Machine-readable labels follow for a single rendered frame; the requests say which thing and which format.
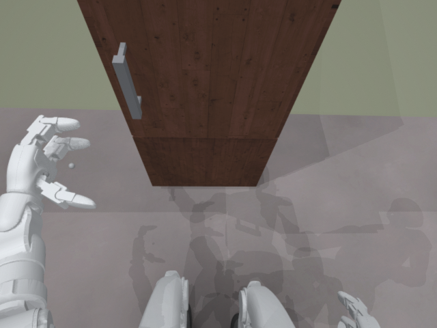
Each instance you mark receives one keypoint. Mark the left robot hand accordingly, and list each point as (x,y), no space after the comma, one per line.
(28,163)

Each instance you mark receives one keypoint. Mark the left robot forearm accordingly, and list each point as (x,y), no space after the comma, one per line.
(22,254)

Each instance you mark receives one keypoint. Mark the handle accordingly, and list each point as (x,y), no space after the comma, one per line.
(125,80)

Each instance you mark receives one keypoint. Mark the robot right thigh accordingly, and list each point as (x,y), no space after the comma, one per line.
(261,308)

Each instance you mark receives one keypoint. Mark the robot left thigh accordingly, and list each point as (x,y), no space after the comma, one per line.
(168,300)

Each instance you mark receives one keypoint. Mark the robot thigh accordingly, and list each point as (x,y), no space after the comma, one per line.
(261,308)
(168,300)

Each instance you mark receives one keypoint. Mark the robot left upper arm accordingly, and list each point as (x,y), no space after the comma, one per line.
(35,318)

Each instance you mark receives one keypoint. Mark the right robot hand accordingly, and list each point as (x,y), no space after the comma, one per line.
(358,311)

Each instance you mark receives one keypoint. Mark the cupboard door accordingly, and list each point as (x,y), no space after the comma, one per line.
(211,68)

